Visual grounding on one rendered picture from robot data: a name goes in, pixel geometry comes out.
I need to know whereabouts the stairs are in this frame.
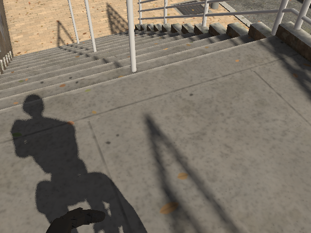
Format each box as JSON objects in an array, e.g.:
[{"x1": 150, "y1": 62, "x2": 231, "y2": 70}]
[{"x1": 0, "y1": 29, "x2": 255, "y2": 110}]

